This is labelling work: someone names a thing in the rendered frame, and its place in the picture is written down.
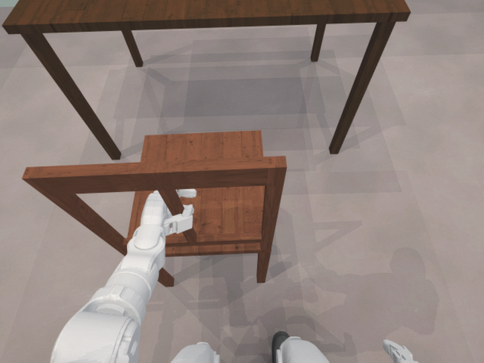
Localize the robot right foot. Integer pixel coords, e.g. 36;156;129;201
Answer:
272;331;290;363

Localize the table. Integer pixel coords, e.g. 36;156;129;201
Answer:
2;0;411;160

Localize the left robot forearm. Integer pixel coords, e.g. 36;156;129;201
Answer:
50;224;166;363

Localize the right robot hand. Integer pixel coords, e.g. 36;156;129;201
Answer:
383;340;419;363

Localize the chair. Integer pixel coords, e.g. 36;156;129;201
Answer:
22;130;287;287

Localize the left robot hand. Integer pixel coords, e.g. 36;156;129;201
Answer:
140;189;197;236

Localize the left robot thigh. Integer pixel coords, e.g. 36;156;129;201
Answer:
171;344;220;363

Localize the left robot upper arm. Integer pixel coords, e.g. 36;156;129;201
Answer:
53;311;141;363

